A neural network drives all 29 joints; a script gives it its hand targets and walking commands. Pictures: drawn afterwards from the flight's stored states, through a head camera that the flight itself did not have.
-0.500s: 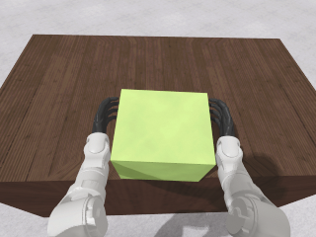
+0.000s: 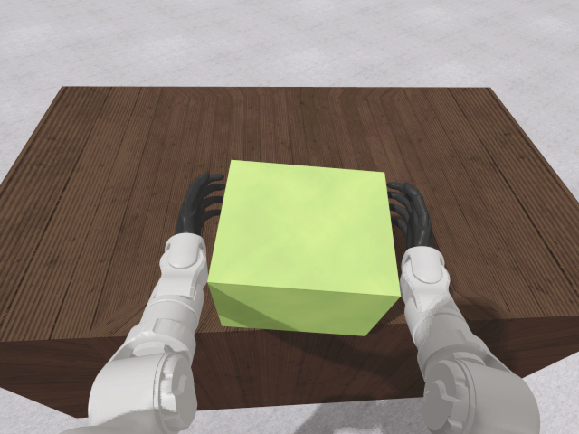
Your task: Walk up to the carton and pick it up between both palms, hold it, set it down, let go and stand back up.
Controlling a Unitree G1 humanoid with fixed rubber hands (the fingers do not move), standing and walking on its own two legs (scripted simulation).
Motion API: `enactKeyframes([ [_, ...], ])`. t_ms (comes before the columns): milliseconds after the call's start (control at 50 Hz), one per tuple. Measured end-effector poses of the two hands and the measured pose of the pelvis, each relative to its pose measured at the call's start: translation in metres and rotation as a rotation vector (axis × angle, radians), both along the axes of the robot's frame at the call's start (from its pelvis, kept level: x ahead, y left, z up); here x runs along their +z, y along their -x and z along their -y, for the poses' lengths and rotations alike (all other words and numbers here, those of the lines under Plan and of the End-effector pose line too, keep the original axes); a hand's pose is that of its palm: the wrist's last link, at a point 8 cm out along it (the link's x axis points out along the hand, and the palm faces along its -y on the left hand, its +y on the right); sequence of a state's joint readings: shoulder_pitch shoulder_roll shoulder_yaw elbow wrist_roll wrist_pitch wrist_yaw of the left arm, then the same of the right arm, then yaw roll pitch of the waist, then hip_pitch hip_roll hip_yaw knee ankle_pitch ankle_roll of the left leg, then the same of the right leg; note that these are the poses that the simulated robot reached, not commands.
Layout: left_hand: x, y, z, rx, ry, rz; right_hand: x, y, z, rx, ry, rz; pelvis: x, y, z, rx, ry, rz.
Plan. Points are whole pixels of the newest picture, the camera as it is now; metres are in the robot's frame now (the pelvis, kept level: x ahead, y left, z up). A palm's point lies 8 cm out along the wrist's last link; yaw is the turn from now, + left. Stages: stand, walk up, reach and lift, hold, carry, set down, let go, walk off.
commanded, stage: reach and lift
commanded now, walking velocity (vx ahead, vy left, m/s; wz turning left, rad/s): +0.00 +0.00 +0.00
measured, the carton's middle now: (300, 251) +0.39 +0.04 +0.00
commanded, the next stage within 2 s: hold in 1.88 s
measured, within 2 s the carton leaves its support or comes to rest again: neither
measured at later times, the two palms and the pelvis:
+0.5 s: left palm (194, 213) +0.36 +0.19 +0.11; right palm (440, 235) +0.37 -0.14 +0.10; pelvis +0.00 +0.00 +0.00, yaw +1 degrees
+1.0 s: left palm (184, 196) +0.36 +0.19 +0.15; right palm (448, 227) +0.37 -0.14 +0.13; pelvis -0.01 +0.00 +0.00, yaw +2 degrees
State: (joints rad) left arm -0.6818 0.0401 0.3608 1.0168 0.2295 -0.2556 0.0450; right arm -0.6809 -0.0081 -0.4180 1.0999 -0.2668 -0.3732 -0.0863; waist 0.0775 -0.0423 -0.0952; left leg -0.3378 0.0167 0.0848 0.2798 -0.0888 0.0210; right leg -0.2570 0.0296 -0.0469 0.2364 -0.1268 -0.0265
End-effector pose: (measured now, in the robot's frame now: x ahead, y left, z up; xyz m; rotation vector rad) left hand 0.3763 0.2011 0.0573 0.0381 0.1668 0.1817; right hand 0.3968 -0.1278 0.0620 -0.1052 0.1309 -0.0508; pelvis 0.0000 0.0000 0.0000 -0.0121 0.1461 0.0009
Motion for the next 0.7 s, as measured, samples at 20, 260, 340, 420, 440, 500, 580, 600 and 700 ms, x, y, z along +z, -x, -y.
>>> enactKeyframes([
  [20,0.001,-0.001,0.000,0.000,0.002,-0.001,0.001,-0.001,0.000,-0.001,-0.001,-0.001,0.000,-0.001,0.000,0.000,0.000,0.009],
  [260,0.004,0.002,0.009,-0.007,0.032,-0.009,0.007,0.006,0.008,-0.020,-0.020,-0.013,0.001,-0.010,0.002,0.018,0.001,0.067],
  [340,0.017,0.005,0.013,-0.014,0.024,0.005,0.015,0.012,0.013,-0.031,-0.045,-0.001,0.001,-0.008,0.002,0.026,0.002,0.079],
  [420,0.035,0.009,0.016,-0.019,0.011,0.012,0.027,0.018,0.016,-0.040,-0.066,0.004,0.001,-0.004,0.003,0.028,0.001,0.109],
  [440,0.040,0.010,0.016,-0.019,0.009,0.010,0.031,0.019,0.016,-0.041,-0.068,0.002,0.001,-0.003,0.003,0.027,0.001,0.118],
  [500,0.051,0.014,0.016,-0.017,0.010,-0.002,0.040,0.023,0.016,-0.041,-0.059,-0.009,0.001,0.001,0.004,0.026,-0.002,0.144],
  [580,0.060,0.019,0.013,-0.016,0.023,-0.014,0.051,0.027,0.014,-0.039,-0.043,-0.020,0.001,0.006,0.005,0.027,-0.005,0.171],
  [600,0.062,0.020,0.013,-0.017,0.025,-0.014,0.053,0.027,0.013,-0.039,-0.040,-0.021,0.001,0.007,0.005,0.029,-0.005,0.176],
  [700,0.069,0.025,0.011,-0.021,0.023,-0.016,0.061,0.033,0.011,-0.040,-0.039,-0.022,0.001,0.011,0.004,0.037,-0.006,0.196],
])
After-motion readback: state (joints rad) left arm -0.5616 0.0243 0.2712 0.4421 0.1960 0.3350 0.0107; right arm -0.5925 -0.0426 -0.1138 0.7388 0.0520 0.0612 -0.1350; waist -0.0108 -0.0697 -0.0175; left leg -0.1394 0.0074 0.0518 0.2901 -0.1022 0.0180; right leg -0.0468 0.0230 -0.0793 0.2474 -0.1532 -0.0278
